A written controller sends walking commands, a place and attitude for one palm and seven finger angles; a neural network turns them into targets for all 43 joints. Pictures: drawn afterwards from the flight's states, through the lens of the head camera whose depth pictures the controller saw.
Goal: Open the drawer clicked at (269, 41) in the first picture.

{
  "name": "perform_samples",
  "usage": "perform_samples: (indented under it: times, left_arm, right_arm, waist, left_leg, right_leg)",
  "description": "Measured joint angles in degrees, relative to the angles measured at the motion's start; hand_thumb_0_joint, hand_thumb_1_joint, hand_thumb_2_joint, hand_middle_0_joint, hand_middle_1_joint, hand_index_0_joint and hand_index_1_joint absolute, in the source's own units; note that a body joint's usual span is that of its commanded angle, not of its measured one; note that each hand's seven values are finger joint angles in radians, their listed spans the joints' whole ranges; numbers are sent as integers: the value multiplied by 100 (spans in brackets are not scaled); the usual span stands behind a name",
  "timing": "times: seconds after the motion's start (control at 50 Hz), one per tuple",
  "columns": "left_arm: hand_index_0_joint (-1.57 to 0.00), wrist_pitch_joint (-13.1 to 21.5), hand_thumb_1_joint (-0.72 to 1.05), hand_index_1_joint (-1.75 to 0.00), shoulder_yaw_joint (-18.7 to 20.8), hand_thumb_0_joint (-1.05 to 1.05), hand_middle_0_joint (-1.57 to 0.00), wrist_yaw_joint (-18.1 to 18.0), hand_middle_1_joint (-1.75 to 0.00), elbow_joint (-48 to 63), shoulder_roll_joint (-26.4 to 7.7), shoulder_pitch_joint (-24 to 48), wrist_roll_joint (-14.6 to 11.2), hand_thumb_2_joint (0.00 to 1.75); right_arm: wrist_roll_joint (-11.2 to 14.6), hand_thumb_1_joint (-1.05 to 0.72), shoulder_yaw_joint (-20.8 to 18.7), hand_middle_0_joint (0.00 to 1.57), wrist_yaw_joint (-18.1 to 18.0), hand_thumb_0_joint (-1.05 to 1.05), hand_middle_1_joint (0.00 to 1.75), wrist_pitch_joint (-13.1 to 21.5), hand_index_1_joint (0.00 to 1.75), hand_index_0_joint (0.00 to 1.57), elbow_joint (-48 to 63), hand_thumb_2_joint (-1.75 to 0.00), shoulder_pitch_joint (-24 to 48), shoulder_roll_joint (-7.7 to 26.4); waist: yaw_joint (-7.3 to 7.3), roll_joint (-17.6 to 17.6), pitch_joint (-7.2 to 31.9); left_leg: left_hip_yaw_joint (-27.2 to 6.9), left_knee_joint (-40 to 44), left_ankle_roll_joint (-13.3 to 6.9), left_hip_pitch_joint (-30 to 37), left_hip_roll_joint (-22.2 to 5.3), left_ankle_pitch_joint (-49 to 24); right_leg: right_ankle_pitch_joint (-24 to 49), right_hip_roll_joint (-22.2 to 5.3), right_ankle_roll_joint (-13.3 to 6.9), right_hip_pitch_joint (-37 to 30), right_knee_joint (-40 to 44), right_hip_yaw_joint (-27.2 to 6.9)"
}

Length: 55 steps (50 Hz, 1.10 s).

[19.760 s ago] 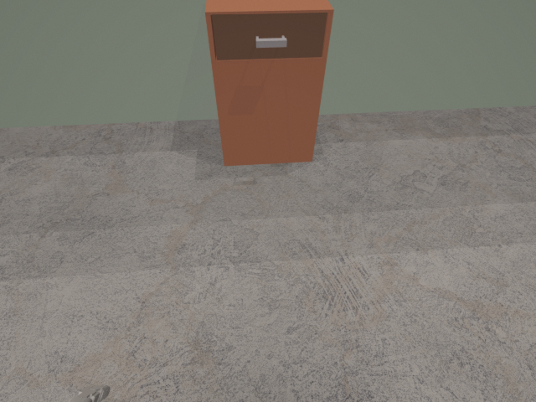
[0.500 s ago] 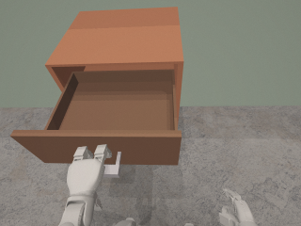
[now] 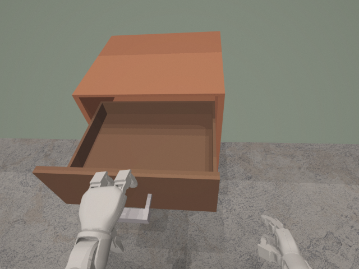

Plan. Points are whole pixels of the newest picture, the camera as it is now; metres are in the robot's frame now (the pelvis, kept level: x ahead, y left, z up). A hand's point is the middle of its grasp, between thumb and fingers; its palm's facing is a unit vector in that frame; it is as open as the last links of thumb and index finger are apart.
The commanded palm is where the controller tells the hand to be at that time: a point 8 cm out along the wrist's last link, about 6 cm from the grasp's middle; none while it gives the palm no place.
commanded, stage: lift the hand off the handle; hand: left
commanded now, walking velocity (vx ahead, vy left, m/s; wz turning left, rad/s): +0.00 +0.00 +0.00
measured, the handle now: (127, 205) +0.27 +0.18 -0.05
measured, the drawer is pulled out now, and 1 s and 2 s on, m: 0.30 0.30 0.30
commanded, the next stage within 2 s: draw the hand back to the body in 0.62 s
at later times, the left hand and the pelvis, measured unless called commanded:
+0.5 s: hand (106, 189) +0.25 +0.18 +0.09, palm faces +0.10 -0.17 -0.98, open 13.8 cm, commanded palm +0.21 +0.18 +0.16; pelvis +0.01 +0.00 +0.02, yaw +0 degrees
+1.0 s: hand (85, 192) +0.23 +0.21 +0.11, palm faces +0.10 -0.16 -0.98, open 13.8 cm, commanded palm +0.19 +0.20 +0.17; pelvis +0.01 +0.01 +0.02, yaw +0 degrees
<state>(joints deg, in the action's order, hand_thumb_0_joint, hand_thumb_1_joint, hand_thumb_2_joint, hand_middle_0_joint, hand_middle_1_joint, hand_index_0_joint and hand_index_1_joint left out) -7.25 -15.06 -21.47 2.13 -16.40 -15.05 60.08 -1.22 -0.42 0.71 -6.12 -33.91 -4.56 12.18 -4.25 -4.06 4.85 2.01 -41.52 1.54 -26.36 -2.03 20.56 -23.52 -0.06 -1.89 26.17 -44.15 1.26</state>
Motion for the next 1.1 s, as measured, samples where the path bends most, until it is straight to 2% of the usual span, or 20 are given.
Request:
perform_samples:
  times: [0.16, 0.3, 0.56, 0.68, 0.78, 0.86, 0.92, 1.0, 1.1]
  left_arm:
    - [-36, 51, -49, -123, 173, 0, -34, 313, -121, 470, -168, -118, -135, 30]
    - [-33, -36, -49, -121, 302, 0, -33, 607, -120, 874, -242, -55, -247, 30]
    - [-32, -147, -49, -121, 287, 0, -32, 1063, -120, 1608, -393, -130, -371, 30]
    - [-31, -288, -49, -120, 255, 0, -31, 1243, -120, 1635, -311, -118, -438, 30]
    - [-31, -160, -49, -120, 135, -1, -31, 1304, -120, 1587, -299, -85, -373, 30]
    - [-32, 5, -49, -120, 332, 0, -32, 1196, -120, 1652, -437, -192, -376, 30]
    - [-32, -35, -49, -120, 573, 0, -32, 1165, -120, 1735, -528, -333, -473, 30]
    - [-32, -133, -49, -120, 776, 0, -31, 1270, -120, 1843, -611, -473, -613, 30]
    - [-32, -17, -49, -120, 850, -1, -31, 1400, -120, 2003, -692, -627, -693, 30]
  right_arm:
    - [6, -90, 24, 20, -3, 1, 30, 48, 30, 20, -46, -90, 73, 20]
    - [44, -90, 30, 20, 24, 1, 30, 38, 30, 20, -96, -90, 66, 59]
    - [130, -90, 118, 20, 156, 1, 30, -44, 30, 20, -81, -90, 91, 61]
    - [167, -90, 158, 20, 216, 1, 30, -90, 30, 20, -60, -90, 143, 76]
    - [140, -90, 170, 20, 219, 1, 30, -84, 30, 20, -33, -90, 170, 63]
    - [138, -90, 192, 20, 194, 1, 30, -64, 30, 20, -39, -90, 185, 29]
    - [158, -90, 189, 20, 198, 1, 30, -67, 30, 20, -30, -90, 177, 32]
    - [175, -90, 175, 20, 170, 1, 30, -91, 30, 20, -4, -90, 148, 109]
    - [163, -90, 154, 20, 108, 1, 30, -78, 30, 20, 49, -90, 75, 212]
  waist:
    - [-81, -13, -97]
    - [-118, -49, -140]
    - [-128, -153, -223]
    - [-146, -185, -244]
    - [-184, -158, -278]
    - [-183, -141, -285]
    - [-157, -144, -278]
    - [-151, -163, -299]
    - [-175, -176, -310]
  left_leg:
    - [-7, 339, 12, 361, -4, -110]
    - [0, 608, 4, 620, 11, -202]
    - [53, 976, -31, 1036, 22, -315]
    - [47, 1103, -46, 1127, 42, -384]
    - [41, 1121, -46, 1127, 44, -407]
    - [61, 1138, -32, 1154, 13, -407]
    - [60, 1161, -26, 1174, 1, -415]
    - [30, 1189, -30, 1186, 5, -439]
    - [-8, 1190, -43, 1161, 20, -454]
  right_leg:
    - [106, 15, -5, -362, 337, 11]
    - [202, 7, 11, -622, 609, 7]
    - [356, 7, 54, -1038, 1017, -42]
    - [422, -9, 72, -1137, 1147, -34]
    - [442, -10, 66, -1137, 1164, -28]
    - [463, 22, 54, -1160, 1199, -48]
    - [482, 35, 52, -1187, 1239, -47]
    - [510, 32, 58, -1226, 1297, -18]
    - [531, 18, 71, -1235, 1338, 19]
